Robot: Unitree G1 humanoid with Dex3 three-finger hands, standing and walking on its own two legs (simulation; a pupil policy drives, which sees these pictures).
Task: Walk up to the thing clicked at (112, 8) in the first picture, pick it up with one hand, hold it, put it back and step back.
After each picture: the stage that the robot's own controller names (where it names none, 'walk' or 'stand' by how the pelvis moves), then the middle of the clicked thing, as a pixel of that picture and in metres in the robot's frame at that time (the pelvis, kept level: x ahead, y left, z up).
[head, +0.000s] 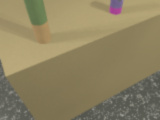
stand; (116, 1) +0.82 -0.15 +0.05
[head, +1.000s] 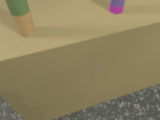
sink last; out of the picture +0.73 -0.13 +0.08
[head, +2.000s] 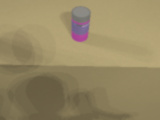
sink last; (80, 24) +0.53 +0.07 +0.09
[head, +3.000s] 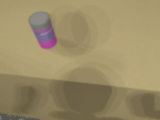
rise first; (43, 31) +0.46 +0.19 +0.09
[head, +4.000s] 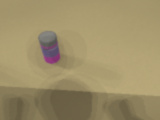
stand; (50, 48) +0.47 +0.17 +0.05
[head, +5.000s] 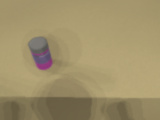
stand; (41, 54) +0.45 +0.19 +0.05
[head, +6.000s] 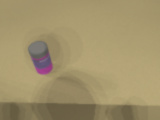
stand; (41, 58) +0.43 +0.19 +0.04
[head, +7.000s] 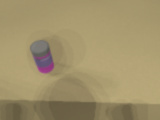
stand; (43, 57) +0.43 +0.19 +0.04
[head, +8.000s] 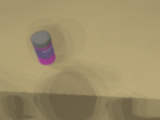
rise first; (44, 48) +0.45 +0.18 +0.05
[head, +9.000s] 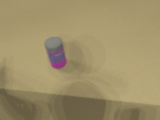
go down; (56, 53) +0.46 +0.17 +0.05
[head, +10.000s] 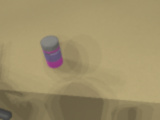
go down; (52, 52) +0.46 +0.17 +0.06
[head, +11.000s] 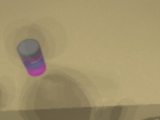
go down; (32, 58) +0.41 +0.16 +0.07
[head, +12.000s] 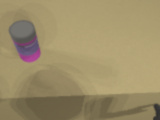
close in; (26, 42) +0.43 +0.16 +0.09
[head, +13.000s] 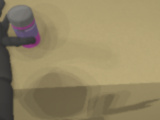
close; (25, 28) +0.48 +0.16 +0.11
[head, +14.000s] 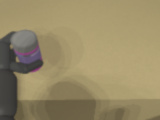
lift; (28, 52) +0.38 +0.18 +0.14
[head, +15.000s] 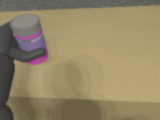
lift; (31, 40) +0.32 +0.16 +0.26
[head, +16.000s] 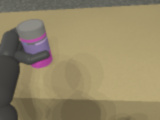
hold; (36, 44) +0.33 +0.15 +0.24
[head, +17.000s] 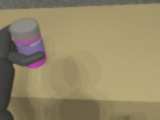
hold; (30, 44) +0.32 +0.17 +0.24
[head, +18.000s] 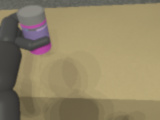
crouch; (35, 30) +0.36 +0.15 +0.26
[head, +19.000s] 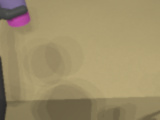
crouch; (12, 2) +0.46 +0.19 +0.27
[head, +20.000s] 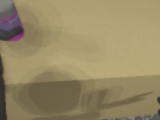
lower; (7, 20) +0.50 +0.19 +0.12
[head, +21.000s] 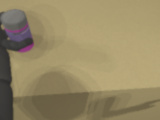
lower; (19, 32) +0.47 +0.18 +0.11
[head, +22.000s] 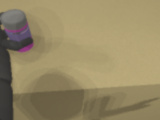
lower; (18, 32) +0.47 +0.18 +0.11
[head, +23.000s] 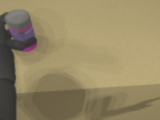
lower; (22, 32) +0.47 +0.17 +0.11
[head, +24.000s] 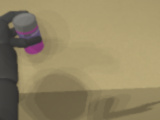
open; (29, 34) +0.47 +0.16 +0.10
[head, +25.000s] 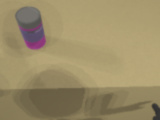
sink last; (32, 29) +0.47 +0.15 +0.10
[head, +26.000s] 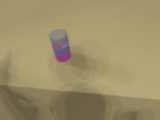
sink last; (60, 46) +0.48 +0.16 +0.08
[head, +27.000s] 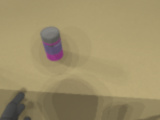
stand; (52, 44) +0.47 +0.16 +0.07
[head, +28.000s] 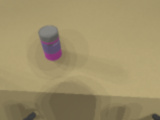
stand; (51, 43) +0.46 +0.16 +0.08
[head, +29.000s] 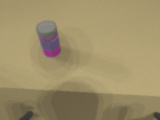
stand; (49, 39) +0.46 +0.16 +0.10
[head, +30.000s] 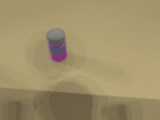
stand; (57, 45) +0.47 +0.14 +0.06
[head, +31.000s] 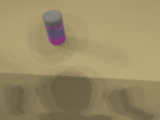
walk; (55, 28) +0.52 +0.13 +0.07
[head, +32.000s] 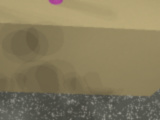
walk; out of the picture +0.73 +0.17 +0.06
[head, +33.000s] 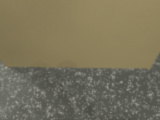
stand; out of the picture +1.06 +0.22 +0.07
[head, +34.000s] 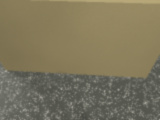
stand; out of the picture +1.09 +0.18 +0.05
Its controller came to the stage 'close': yes
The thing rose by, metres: 0.22
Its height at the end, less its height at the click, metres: +0.00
